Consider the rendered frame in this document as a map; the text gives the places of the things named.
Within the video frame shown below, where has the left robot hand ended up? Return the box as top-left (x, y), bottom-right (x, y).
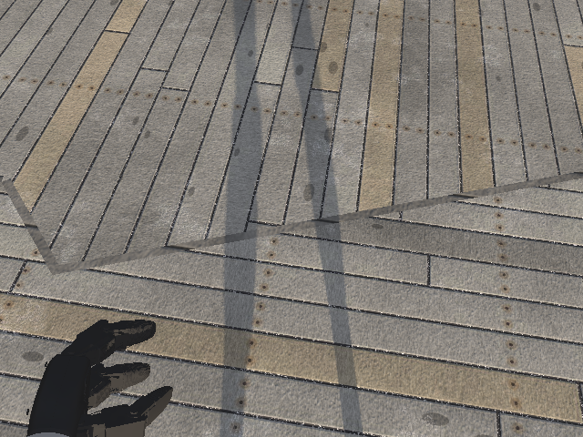
top-left (26, 320), bottom-right (173, 437)

